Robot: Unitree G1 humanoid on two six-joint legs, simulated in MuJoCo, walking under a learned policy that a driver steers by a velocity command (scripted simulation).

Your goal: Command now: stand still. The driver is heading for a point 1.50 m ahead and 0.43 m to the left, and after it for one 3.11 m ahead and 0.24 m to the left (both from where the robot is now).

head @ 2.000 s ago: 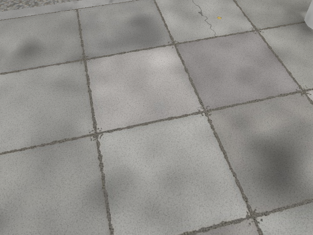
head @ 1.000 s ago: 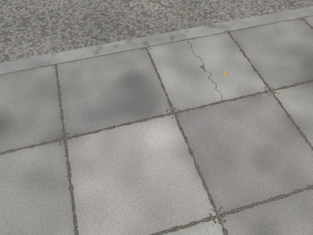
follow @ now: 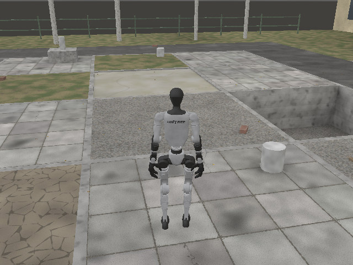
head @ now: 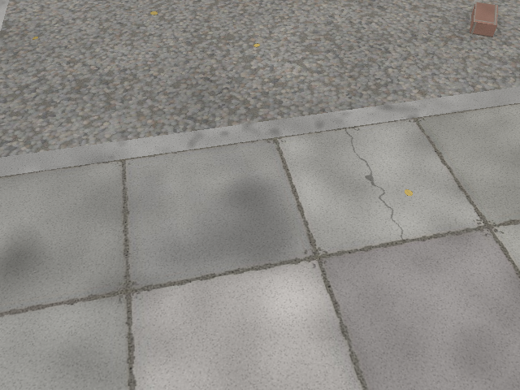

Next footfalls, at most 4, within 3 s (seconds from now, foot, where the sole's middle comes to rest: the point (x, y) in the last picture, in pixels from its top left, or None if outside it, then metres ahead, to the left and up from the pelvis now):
1.92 left None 0.10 0.11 -0.78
2.26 right None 0.21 -0.07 -0.78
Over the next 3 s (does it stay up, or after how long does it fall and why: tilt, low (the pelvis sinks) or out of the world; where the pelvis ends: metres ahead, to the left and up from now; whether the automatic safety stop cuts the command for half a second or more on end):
stays up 0.16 0.03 0.00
